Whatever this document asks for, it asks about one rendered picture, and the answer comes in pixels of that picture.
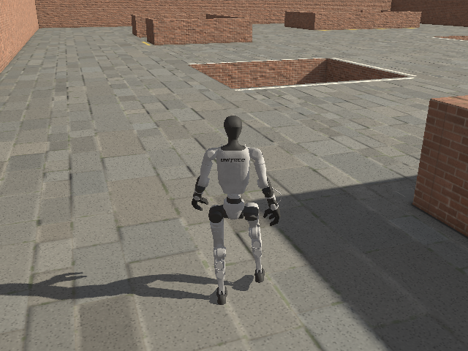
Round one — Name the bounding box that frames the right robot upper arm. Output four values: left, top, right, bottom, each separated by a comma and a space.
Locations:
249, 147, 269, 189

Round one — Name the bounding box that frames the right robot thigh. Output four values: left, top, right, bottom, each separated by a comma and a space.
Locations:
244, 203, 260, 239

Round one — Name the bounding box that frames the right robot hand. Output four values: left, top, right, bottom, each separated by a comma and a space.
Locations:
263, 207, 281, 226

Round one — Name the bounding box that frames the left robot hand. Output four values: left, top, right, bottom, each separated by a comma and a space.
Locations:
192, 197, 208, 211

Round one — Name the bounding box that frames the right robot forearm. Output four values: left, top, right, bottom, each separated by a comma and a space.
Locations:
262, 177, 279, 211

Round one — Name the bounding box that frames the left robot forearm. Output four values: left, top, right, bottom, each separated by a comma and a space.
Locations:
193, 176, 205, 200

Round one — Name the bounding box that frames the left robot shin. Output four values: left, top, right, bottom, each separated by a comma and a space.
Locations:
214, 247, 225, 295

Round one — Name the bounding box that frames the left robot upper arm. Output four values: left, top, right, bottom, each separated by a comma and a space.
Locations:
198, 148, 218, 187

